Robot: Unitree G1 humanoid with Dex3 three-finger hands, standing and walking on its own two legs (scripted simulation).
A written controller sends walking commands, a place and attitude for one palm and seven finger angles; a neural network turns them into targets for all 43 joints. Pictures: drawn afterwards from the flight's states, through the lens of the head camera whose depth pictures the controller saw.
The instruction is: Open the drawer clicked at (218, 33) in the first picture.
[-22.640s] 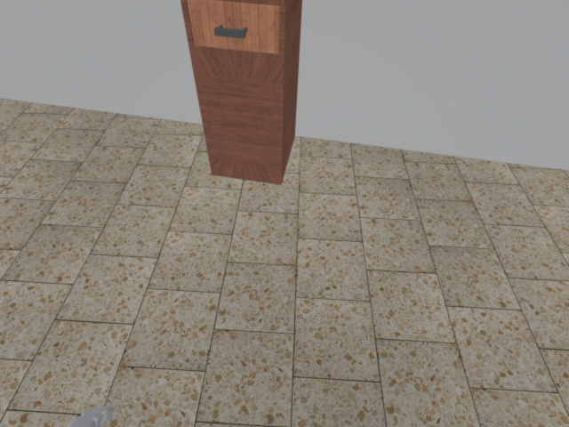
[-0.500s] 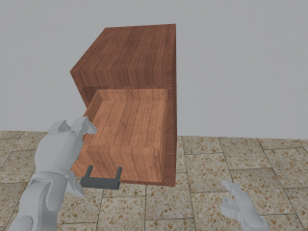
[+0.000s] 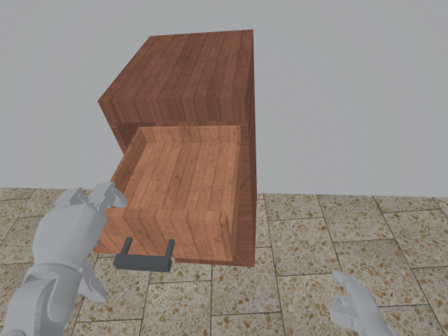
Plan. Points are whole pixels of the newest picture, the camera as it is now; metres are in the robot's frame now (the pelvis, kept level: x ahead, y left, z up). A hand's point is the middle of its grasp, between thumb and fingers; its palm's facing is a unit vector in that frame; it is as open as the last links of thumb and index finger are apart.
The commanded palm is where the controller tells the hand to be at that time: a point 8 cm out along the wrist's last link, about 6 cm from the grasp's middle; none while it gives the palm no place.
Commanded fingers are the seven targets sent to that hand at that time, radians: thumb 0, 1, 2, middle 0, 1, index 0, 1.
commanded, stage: draw the hand back to the body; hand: left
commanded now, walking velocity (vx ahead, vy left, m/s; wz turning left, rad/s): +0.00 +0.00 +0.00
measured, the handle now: (146, 252) +0.26 +0.22 -0.01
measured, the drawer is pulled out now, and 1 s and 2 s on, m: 0.30 0.30 0.30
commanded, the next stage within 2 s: step back with the hand held close in 1.14 s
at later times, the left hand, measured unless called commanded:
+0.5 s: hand (88, 221) +0.21 +0.23 +0.17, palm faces +0.39 -0.85 -0.36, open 12.5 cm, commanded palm +0.16 +0.27 +0.18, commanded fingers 0.00 0.17 0.58 -0.25 -0.77 -0.25 -0.77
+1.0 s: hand (68, 232) +0.20 +0.26 +0.16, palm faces +0.44 -0.81 -0.39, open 8.2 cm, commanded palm +0.14 +0.29 +0.17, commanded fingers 0.00 0.90 0.90 -0.20 -0.30 -0.20 -0.30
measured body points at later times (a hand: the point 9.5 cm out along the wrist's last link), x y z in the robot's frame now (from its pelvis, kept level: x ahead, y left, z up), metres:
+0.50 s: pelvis +0.02 +0.00 +0.00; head +0.01 -0.01 +0.45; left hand +0.19 +0.27 +0.19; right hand +0.21 -0.20 -0.08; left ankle -0.01 +0.12 -0.74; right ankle +0.03 -0.09 -0.74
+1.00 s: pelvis +0.02 +0.01 +0.00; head +0.01 -0.01 +0.45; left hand +0.17 +0.30 +0.18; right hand +0.23 -0.20 -0.08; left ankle -0.01 +0.12 -0.74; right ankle +0.03 -0.09 -0.74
